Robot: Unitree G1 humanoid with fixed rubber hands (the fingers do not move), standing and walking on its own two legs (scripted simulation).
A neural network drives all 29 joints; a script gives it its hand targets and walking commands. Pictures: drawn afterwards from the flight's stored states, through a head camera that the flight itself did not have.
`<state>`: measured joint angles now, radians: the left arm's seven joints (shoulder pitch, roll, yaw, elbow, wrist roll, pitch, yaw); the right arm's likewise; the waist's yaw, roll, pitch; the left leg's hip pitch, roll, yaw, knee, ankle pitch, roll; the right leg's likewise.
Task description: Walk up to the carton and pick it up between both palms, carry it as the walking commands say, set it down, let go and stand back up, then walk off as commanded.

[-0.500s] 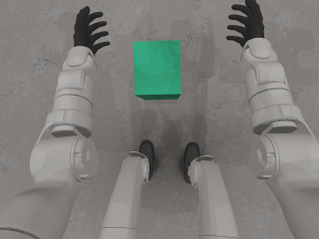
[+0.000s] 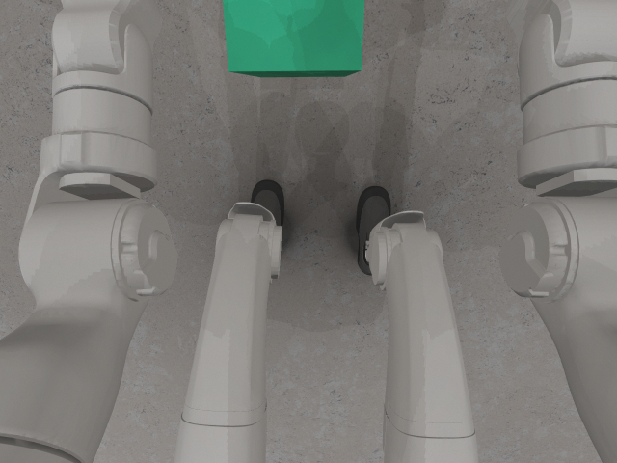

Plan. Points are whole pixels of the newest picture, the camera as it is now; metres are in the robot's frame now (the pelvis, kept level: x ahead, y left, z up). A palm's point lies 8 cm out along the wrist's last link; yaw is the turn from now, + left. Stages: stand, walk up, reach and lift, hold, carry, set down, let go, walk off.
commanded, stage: reach and lift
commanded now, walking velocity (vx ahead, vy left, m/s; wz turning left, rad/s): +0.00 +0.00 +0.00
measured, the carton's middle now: (298, 7) +0.54 +0.07 -0.46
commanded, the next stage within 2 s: none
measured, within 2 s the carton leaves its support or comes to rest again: neither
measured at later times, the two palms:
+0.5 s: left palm out of the picture +0.55 +0.20 -0.30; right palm out of the picture +0.56 -0.14 -0.31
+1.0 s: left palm out of the picture +0.54 +0.20 -0.42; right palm out of the picture +0.56 -0.14 -0.42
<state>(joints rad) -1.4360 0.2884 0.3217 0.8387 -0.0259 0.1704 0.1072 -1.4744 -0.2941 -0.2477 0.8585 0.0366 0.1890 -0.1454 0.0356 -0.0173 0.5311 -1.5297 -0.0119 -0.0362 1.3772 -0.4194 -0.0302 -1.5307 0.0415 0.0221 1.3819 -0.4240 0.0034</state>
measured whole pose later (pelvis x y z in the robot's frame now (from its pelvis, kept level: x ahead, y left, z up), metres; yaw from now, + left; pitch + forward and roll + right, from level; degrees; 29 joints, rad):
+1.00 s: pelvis -0.01 +0.01 -0.23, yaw +0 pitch +34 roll +0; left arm -1.58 0.38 0.06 1.12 -0.28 0.12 0.15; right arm -1.64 -0.40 -0.04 1.17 0.25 0.12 -0.14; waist 0.03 0.01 0.53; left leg -2.20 -0.04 -0.02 2.21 -0.60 -0.02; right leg -2.19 0.05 0.03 2.21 -0.61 0.04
